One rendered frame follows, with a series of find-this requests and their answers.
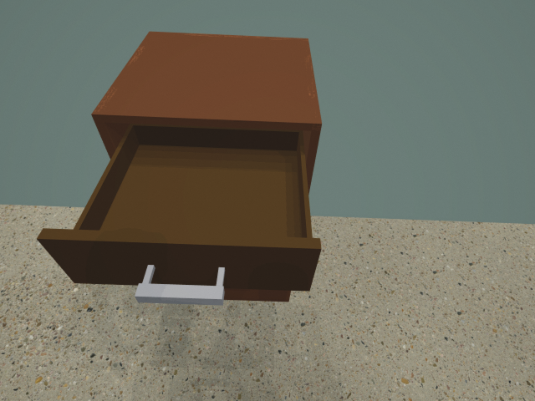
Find handle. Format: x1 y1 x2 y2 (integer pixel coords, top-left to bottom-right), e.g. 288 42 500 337
135 265 225 306

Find cabinet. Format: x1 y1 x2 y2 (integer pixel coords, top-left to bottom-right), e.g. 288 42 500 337
91 32 322 302

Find drawer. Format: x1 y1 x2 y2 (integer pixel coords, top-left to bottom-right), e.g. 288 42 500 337
37 124 321 292

